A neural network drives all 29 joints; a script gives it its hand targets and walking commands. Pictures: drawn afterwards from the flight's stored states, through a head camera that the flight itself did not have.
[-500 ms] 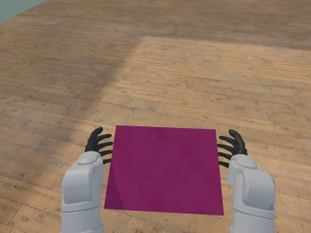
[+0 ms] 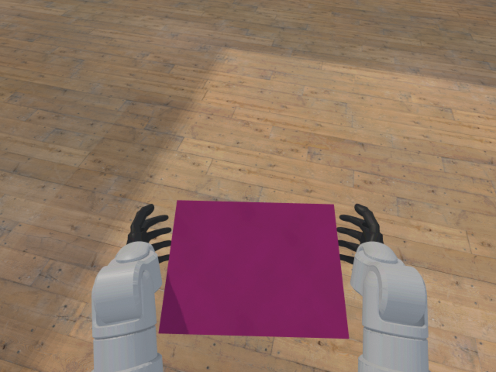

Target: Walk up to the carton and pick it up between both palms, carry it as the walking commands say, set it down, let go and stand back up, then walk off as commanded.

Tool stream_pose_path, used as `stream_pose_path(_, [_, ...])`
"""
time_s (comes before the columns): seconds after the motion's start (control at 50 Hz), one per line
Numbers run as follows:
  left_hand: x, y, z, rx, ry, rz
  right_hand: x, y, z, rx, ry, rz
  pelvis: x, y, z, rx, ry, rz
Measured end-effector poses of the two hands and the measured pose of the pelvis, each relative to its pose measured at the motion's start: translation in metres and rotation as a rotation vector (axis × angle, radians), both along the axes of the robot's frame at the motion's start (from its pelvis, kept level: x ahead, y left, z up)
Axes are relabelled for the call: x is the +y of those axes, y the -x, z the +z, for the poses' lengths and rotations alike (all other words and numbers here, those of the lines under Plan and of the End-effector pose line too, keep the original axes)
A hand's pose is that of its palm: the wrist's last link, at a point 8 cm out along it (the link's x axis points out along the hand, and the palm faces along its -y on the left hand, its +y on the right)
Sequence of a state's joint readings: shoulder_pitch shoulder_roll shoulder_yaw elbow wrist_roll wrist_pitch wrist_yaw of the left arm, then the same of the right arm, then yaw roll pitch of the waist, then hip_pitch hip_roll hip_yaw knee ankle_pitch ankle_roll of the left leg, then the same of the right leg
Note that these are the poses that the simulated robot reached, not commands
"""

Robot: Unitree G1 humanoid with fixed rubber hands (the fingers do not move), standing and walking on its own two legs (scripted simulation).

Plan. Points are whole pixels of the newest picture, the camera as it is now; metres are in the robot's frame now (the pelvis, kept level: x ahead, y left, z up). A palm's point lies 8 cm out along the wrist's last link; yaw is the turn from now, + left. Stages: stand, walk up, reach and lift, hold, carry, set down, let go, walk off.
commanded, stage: carry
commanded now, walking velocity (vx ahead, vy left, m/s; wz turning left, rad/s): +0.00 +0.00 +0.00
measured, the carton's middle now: (253, 272) +0.29 +0.00 -0.04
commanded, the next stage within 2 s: none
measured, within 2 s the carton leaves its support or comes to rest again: neither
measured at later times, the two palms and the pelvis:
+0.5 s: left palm (130, 154) +0.45 +0.22 +0.09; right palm (317, 148) +0.47 -0.12 +0.09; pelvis +0.20 +0.04 +0.01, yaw +2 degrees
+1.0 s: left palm (134, 128) +0.54 +0.23 +0.07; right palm (302, 125) +0.56 -0.10 +0.07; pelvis +0.29 +0.05 +0.00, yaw +3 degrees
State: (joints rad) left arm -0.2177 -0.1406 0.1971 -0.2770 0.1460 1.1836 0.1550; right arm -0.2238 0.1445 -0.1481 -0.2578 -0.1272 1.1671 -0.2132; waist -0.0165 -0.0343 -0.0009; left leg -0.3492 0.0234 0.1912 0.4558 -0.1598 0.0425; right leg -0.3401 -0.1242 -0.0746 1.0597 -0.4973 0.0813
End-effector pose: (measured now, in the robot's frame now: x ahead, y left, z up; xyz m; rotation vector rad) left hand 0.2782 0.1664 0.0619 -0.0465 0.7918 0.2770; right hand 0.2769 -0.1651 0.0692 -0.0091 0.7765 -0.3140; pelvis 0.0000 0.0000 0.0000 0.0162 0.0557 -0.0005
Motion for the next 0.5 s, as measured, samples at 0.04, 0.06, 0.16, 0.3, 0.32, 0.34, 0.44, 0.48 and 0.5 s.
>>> stream_pose_path(0.04, [0.004, -0.019, 0.002, 0.001, -0.005, 0.003, 0.005, -0.019, 0.003, 0.002, 0.003, -0.011, 0.006, -0.018, 0.005, 0.008, 0.004, -0.004])
stream_pose_path(0.06, [0.006, -0.03, 0.004, -0.006, -0.006, 0.0, 0.007, -0.03, 0.005, -0.004, 0.0, -0.012, 0.009, -0.027, 0.006, 0.011, 0.003, -0.005])
stream_pose_path(0.16, [0.015, -0.079, 0.018, -0.062, -0.015, -0.009, 0.014, -0.078, 0.012, -0.06, -0.026, 0.005, 0.018, -0.075, 0.006, 0.0, -0.005, -0.003])
stream_pose_path(0.3, [0.029, -0.132, 0.029, -0.08, -0.047, -0.032, 0.027, -0.134, 0.014, -0.081, -0.054, 0.021, 0.029, -0.143, 0.001, 0.001, 0.029, 0.027])
stream_pose_path(0.32, [0.032, -0.138, 0.028, -0.077, -0.046, -0.027, 0.03, -0.141, 0.015, -0.078, -0.049, 0.026, 0.03, -0.151, 0.001, 0.005, 0.03, 0.029])
stream_pose_path(0.34, [0.034, -0.143, 0.027, -0.074, -0.046, -0.019, 0.033, -0.148, 0.015, -0.074, -0.044, 0.031, 0.031, -0.157, 0.0, 0.01, 0.029, 0.03])
stream_pose_path(0.44, [0.045, -0.165, 0.023, -0.049, -0.045, 0.016, 0.044, -0.18, 0.015, -0.05, -0.034, 0.049, 0.036, -0.185, 0.004, 0.021, 0.026, 0.032])
stream_pose_path(0.48, [0.048, -0.172, 0.024, -0.04, -0.042, 0.025, 0.048, -0.191, 0.017, -0.042, -0.034, 0.056, 0.038, -0.194, 0.008, 0.022, 0.026, 0.032])
stream_pose_path(0.5, [0.049, -0.177, 0.025, -0.04, -0.04, 0.029, 0.049, -0.196, 0.019, -0.041, -0.032, 0.059, 0.039, -0.199, 0.01, 0.022, 0.026, 0.031])
